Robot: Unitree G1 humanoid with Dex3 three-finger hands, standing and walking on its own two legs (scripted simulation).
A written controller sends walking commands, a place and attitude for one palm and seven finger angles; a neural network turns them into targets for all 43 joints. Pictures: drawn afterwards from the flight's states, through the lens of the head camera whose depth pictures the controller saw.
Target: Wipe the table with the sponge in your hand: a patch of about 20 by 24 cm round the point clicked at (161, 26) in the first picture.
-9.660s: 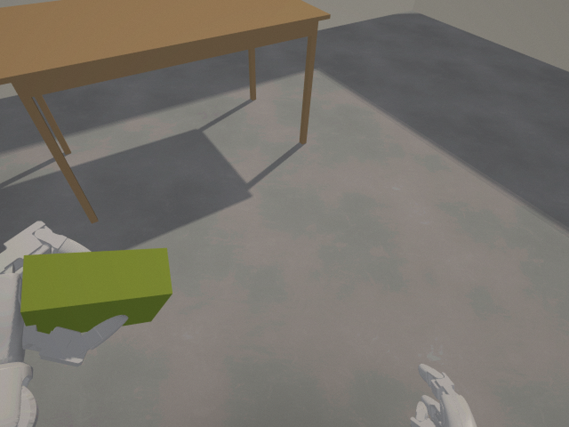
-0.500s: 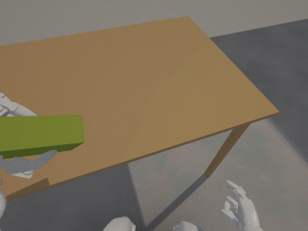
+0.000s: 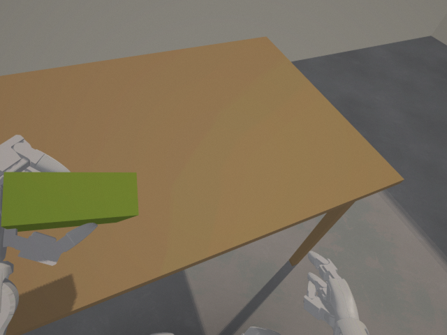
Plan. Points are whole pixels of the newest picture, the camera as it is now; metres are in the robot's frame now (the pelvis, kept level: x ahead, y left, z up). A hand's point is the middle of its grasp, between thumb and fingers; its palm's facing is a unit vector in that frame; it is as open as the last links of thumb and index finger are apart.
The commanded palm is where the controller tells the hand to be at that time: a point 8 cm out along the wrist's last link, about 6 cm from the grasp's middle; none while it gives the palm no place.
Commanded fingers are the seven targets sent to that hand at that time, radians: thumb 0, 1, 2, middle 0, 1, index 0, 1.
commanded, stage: come to a stop and stand still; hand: left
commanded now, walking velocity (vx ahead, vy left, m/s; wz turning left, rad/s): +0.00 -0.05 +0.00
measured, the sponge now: (91, 202) +0.25 +0.19 +0.16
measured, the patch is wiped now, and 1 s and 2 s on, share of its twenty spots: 0.00 0.00 0.00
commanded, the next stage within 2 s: look again from close up in 1.38 s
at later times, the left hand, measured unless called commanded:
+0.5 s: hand (36, 252) +0.19 +0.24 +0.15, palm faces +0.27 -0.90 -0.33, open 9.6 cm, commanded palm +0.13 +0.29 +0.18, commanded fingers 0.00 0.10 1.30 -1.20 -1.60 -1.20 -1.60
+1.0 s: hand out of the picture +0.21 +0.31 +0.17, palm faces +0.42 -0.84 -0.33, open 9.6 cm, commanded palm +0.15 +0.33 +0.18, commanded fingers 0.00 0.10 1.30 -1.20 -1.60 -1.20 -1.60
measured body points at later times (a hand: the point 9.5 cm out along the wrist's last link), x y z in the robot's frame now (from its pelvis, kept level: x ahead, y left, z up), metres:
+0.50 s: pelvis -0.04 +0.02 +0.00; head -0.02 +0.05 +0.45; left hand +0.16 +0.28 +0.17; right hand +0.12 -0.23 -0.06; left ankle +0.00 +0.11 -0.73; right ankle +0.03 -0.08 -0.73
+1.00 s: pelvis -0.01 +0.05 +0.01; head +0.02 +0.08 +0.45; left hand +0.19 +0.35 +0.19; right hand +0.19 -0.15 -0.06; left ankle +0.00 +0.11 -0.73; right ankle +0.03 -0.08 -0.73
